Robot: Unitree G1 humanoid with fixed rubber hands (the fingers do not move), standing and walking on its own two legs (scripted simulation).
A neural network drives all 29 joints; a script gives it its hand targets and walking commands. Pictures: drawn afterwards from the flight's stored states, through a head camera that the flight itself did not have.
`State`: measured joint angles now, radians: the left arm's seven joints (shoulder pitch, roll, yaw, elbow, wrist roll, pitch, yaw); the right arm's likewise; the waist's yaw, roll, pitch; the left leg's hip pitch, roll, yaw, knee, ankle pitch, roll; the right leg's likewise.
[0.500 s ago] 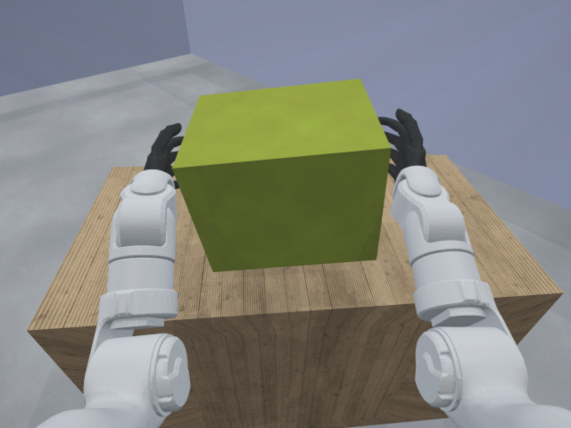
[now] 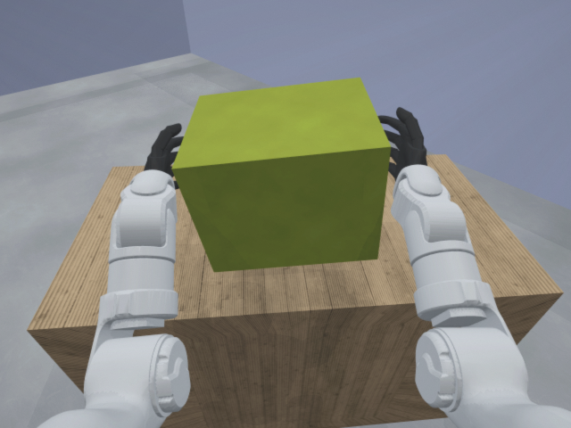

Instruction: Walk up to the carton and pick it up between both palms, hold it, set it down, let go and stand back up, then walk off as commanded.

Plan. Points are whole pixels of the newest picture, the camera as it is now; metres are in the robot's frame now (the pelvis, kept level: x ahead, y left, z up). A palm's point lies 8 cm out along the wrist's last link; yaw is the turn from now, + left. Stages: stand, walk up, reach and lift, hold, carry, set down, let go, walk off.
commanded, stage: hold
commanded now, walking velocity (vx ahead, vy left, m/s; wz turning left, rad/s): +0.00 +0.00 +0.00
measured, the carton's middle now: (286, 175) +0.42 -0.01 +0.18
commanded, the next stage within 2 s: set down in 1.30 s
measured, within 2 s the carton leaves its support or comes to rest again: neither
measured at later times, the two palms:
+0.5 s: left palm (160, 178) +0.38 +0.16 +0.21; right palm (406, 168) +0.38 -0.17 +0.22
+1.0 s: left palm (160, 180) +0.38 +0.16 +0.21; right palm (407, 170) +0.38 -0.17 +0.22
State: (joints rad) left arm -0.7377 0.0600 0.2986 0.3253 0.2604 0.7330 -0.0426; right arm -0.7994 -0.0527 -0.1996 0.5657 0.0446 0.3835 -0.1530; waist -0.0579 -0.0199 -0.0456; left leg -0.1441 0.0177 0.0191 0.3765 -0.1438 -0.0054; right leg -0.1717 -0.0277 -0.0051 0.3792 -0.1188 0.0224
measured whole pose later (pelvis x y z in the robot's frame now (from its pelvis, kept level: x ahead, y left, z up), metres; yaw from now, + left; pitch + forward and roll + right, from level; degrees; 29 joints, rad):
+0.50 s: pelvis +0.00 +0.00 +0.00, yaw +0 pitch -5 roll +0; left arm -0.74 0.06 0.30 0.32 0.26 0.73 -0.04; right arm -0.80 -0.05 -0.20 0.57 0.04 0.37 -0.15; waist -0.06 -0.02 -0.04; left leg -0.14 0.02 0.02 0.38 -0.15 -0.01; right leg -0.17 -0.03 -0.01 0.38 -0.12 0.02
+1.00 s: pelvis +0.00 +0.00 +0.00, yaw +0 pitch -5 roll +0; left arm -0.73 0.06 0.30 0.32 0.26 0.74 -0.04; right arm -0.80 -0.05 -0.20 0.58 0.04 0.37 -0.15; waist -0.06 -0.02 -0.04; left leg -0.14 0.02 0.02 0.38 -0.14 -0.01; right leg -0.17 -0.03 -0.01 0.38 -0.12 0.02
